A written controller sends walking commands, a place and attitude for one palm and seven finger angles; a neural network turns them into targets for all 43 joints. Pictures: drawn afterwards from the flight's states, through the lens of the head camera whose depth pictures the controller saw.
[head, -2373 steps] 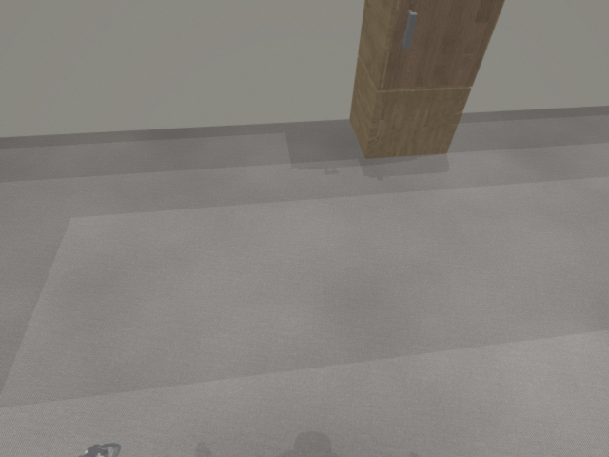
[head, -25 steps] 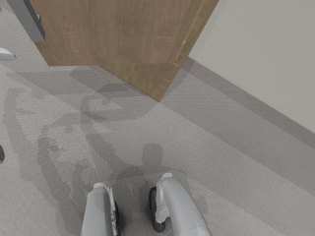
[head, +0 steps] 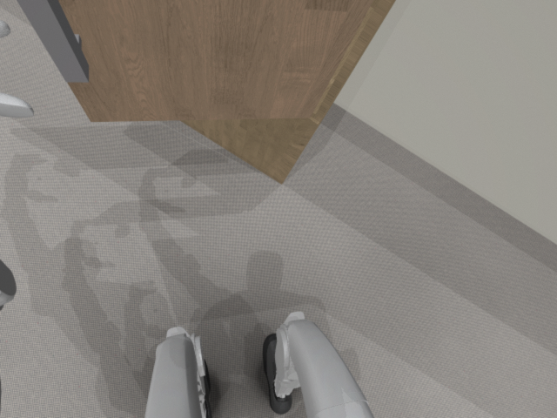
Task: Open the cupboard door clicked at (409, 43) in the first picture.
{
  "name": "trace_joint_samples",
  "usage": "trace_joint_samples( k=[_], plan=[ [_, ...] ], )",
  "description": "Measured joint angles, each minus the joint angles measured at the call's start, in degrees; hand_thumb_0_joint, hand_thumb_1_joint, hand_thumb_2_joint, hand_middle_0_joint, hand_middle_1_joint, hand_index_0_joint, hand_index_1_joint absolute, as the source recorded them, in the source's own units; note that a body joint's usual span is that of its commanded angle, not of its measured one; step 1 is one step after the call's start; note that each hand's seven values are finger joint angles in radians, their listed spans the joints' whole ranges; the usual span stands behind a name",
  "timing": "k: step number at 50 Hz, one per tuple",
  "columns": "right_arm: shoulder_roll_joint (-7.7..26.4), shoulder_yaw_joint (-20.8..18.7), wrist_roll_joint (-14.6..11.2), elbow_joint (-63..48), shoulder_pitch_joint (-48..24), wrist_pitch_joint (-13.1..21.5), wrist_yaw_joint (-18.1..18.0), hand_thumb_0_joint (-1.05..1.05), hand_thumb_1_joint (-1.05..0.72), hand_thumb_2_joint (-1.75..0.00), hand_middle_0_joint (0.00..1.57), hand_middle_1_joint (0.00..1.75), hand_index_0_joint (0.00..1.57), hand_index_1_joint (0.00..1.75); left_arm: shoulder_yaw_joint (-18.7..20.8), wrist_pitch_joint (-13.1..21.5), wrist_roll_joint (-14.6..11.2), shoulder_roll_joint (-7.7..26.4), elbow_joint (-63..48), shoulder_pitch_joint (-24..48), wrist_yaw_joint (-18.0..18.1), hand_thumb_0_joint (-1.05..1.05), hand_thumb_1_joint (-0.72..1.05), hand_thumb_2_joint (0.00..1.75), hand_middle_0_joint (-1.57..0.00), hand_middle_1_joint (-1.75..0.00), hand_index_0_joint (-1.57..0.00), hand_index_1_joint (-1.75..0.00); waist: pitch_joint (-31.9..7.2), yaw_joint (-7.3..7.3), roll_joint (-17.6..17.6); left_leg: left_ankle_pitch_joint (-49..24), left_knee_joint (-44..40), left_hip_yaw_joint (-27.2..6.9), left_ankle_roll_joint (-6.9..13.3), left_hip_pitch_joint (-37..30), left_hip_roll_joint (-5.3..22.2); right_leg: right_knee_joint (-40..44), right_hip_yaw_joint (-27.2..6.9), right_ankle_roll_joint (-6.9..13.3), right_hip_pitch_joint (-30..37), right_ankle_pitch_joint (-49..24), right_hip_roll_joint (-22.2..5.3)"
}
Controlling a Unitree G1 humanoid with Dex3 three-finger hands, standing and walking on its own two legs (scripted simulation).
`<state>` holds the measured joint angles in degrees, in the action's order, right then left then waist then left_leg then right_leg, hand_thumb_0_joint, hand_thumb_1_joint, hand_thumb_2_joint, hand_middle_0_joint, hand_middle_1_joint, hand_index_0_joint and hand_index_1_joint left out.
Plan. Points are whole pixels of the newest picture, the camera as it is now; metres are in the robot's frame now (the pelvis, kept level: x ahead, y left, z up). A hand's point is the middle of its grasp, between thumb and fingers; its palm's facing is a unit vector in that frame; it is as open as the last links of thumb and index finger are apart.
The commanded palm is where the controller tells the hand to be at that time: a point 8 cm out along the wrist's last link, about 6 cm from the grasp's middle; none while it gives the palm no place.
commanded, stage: move the hooked fingers beside the handle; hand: left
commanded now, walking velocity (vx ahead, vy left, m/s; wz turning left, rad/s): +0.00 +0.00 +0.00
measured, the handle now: (57, 20) +0.59 +0.22 +0.05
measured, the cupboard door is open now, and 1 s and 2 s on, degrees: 39 38 38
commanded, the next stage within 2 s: slide the fingers in behind the handle in 0.28 s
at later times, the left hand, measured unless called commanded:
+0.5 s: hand out of the picture +0.54 +0.28 +0.05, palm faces +0.05 -1.00 -0.02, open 14.0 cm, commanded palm +0.54 +0.29 +0.05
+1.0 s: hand (29, 56) +0.54 +0.24 +0.05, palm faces +0.05 -1.00 -0.01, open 14.0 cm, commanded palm +0.53 +0.26 +0.05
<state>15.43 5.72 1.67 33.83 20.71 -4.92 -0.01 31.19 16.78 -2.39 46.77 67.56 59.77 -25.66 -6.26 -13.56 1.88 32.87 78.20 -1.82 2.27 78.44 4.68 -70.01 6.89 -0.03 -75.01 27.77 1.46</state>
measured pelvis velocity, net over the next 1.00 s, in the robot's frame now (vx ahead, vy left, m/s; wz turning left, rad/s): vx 0.00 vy -0.01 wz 0.01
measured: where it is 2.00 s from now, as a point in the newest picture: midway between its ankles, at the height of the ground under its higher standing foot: (240, 397)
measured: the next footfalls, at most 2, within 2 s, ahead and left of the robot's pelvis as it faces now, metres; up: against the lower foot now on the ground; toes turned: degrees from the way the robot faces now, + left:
none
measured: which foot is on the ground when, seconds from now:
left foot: down 0.00-1.00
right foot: down 0.00-1.00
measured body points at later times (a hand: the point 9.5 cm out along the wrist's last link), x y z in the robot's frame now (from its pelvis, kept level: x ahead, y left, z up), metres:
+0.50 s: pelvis +0.00 +0.00 +0.00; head +0.20 +0.06 +0.39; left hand +0.53 +0.34 +0.05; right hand +0.01 -0.27 -0.10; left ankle +0.01 +0.09 -0.60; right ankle +0.04 -0.13 -0.60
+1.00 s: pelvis +0.00 -0.01 +0.00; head +0.19 +0.04 +0.40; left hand +0.54 +0.30 +0.05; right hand -0.01 -0.27 -0.10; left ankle +0.01 +0.09 -0.60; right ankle +0.04 -0.13 -0.60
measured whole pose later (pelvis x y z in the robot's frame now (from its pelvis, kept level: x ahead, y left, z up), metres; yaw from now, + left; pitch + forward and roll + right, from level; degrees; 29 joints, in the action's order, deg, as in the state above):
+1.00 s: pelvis +0.00 -0.01 +0.00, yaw +1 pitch +32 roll -7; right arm 15.3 5.0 1.8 35.0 20.5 -4.7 0.7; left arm 27.6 20.2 -2.8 40.8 68.8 60.2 -20.1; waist -6.6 -13.3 2.2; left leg 32.6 78.3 -1.4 1.9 78.0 4.5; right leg -71.2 6.4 0.4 -75.2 27.9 1.3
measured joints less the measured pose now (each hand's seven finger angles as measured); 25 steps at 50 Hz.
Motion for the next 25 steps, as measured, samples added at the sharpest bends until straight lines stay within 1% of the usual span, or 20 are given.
trace_joint_samples(
  k=[5,12,15,20,25],
  plan=[
    [0.4,-0.4,0.0,-0.3,-0.6,0.1,0.1,0.01,-0.9,-0.89,0.2,0.3,0.21,0.3,-0.6,1.6,-0.5,-1.2,0.4,-1.0,0.6,-0.01,-0.5,0.3,-0.3,-1.2,-0.3,-1.2,-0.2,0.25,-0.1,0.1,-0.5,0.1,0.0,-1.3,-0.1,0.5,-0.1,0.0,1.3,0.1,0.0],
    [0.8,-0.3,-0.2,-0.8,-1.5,0.1,-0.2,0.01,-0.9,-0.89,0.2,0.3,0.2,0.3,-0.8,2.6,-0.2,-0.8,1.8,-0.7,0.8,-0.01,-0.5,0.3,-0.3,-1.2,-0.3,-1.2,-0.2,0.16,-0.2,0.3,0.2,0.1,0.1,-1.0,-0.1,-0.3,-0.1,-0.1,0.9,0.4,-0.1],
    [0.7,-0.4,-0.2,-0.6,-1.6,0.0,-0.1,0.01,-0.9,-0.89,0.2,0.3,0.2,0.3,-0.6,3.1,-0.5,-0.9,1.2,-0.8,0.6,-0.01,-0.5,0.3,-0.3,-1.2,-0.3,-1.2,-0.1,0.25,-0.2,0.4,0.6,0.1,0.0,-0.6,-0.1,-0.7,-0.2,-0.1,0.5,0.4,-0.1],
    [0.5,-0.2,-0.2,-0.2,-1.6,-0.3,-0.1,0.01,-0.9,-0.89,0.2,0.3,0.2,0.3,-0.9,2.8,-0.7,-1.1,1.3,-0.2,0.4,-0.01,-0.5,0.3,-0.3,-1.2,-0.3,-1.2,0.0,0.44,-0.1,0.2,0.9,0.0,0.0,-0.1,-0.2,-1.1,-0.1,0.0,0.0,0.4,-0.2],
    [0.2,-0.1,-0.1,0.1,-1.2,-0.2,0.0,0.01,-0.9,-0.89,0.2,0.3,0.2,0.3,-1.5,2.5,-0.6,-1.5,1.1,0.2,0.9,-0.01,-0.5,0.3,-0.3,-1.2,-0.3,-1.2,0.0,0.42,0.0,0.1,1.0,-0.1,0.0,0.4,-0.3,-1.3,0.0,0.0,-0.4,0.3,-0.2]
  ],
)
